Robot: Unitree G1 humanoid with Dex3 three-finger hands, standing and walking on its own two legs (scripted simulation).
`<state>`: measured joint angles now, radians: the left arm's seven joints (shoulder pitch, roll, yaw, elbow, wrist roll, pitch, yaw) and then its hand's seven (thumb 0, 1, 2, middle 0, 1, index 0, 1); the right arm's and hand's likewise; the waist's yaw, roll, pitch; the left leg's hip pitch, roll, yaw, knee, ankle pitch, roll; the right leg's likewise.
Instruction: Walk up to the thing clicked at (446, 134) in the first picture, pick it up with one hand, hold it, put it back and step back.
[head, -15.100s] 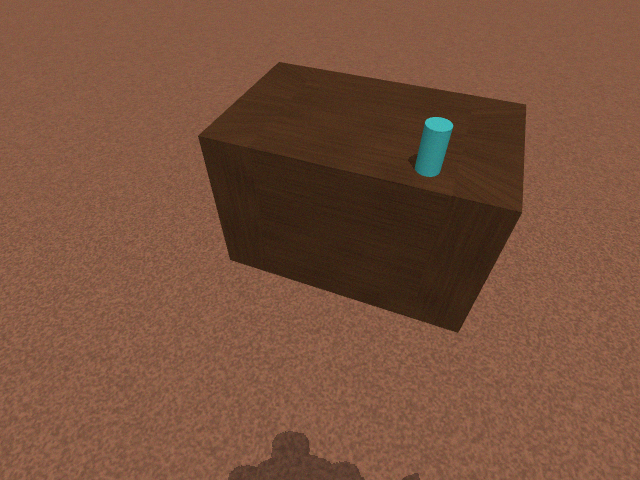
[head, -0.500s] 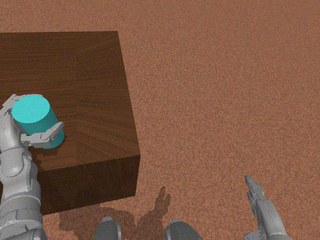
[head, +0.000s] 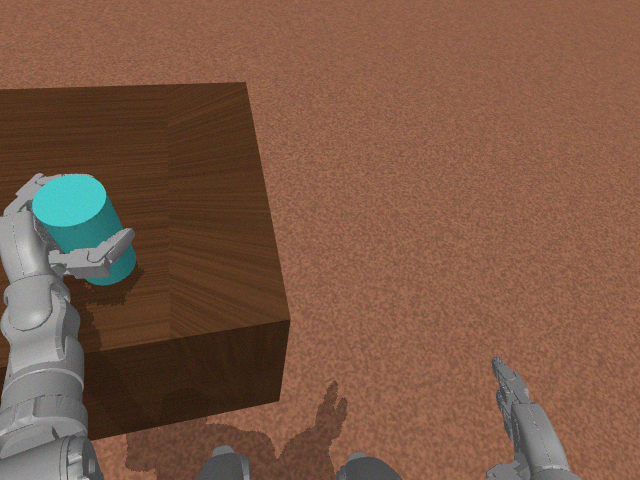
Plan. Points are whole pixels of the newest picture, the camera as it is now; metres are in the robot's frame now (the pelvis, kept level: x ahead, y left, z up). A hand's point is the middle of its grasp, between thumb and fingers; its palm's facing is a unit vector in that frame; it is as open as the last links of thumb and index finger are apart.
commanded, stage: lift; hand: left
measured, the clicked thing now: (91, 234) +0.44 +0.25 +0.03
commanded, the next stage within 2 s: hold in 1.44 s
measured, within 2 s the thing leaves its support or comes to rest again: neither
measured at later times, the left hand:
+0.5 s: hand (94, 205) +0.43 +0.22 +0.11, palm faces +0.26 -0.97 +0.01, open 9.7 cm
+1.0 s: hand (101, 203) +0.38 +0.18 +0.17, palm faces +0.26 -0.96 +0.01, open 9.7 cm
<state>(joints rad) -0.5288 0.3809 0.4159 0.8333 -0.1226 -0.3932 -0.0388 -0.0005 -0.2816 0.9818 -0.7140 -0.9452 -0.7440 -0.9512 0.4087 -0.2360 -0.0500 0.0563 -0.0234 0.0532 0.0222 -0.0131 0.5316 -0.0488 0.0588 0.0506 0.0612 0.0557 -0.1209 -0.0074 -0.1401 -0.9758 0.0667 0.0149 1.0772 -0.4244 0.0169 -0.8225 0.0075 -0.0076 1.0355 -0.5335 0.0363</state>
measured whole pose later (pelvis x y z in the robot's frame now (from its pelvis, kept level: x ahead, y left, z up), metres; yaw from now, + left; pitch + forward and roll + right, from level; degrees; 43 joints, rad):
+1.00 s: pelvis +0.02 -0.02 +0.04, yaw +1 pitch +7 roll +0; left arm -0.26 0.20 0.25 0.28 -0.17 -0.01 0.06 0.00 -0.29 0.99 -0.72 -0.95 -0.75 -0.95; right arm 0.37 -0.23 -0.10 0.28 0.03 0.04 -0.06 -0.01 0.55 -0.04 0.06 0.05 0.06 0.06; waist -0.02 0.03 -0.11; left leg -0.57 0.05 0.04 0.79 -0.34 0.00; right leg -0.44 -0.01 0.01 0.79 -0.46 0.02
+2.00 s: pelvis +0.02 -0.02 +0.07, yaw +1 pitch +0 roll +0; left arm -0.21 0.17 0.23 0.01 -0.18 0.26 0.07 0.00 -0.32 1.03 -0.72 -0.98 -0.74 -0.98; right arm 0.31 -0.22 -0.09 0.46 0.04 -0.10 -0.07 -0.01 0.51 -0.05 0.05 0.05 0.06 0.06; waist 0.00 0.04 -0.06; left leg -0.34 0.03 0.04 0.59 -0.26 0.00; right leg -0.21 -0.02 0.00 0.58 -0.38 0.02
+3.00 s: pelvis +0.02 -0.02 +0.07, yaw +2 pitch -1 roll +0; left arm -0.18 0.16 0.21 -0.01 -0.19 0.26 0.06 0.00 -0.34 1.05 -0.72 -0.99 -0.74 -1.00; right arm 0.23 -0.22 -0.11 0.60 0.03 -0.13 -0.06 -0.01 0.51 -0.05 0.05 0.05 0.06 0.06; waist 0.00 0.06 -0.04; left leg -0.29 0.03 0.03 0.52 -0.22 -0.01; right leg -0.16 -0.02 -0.01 0.51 -0.34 0.02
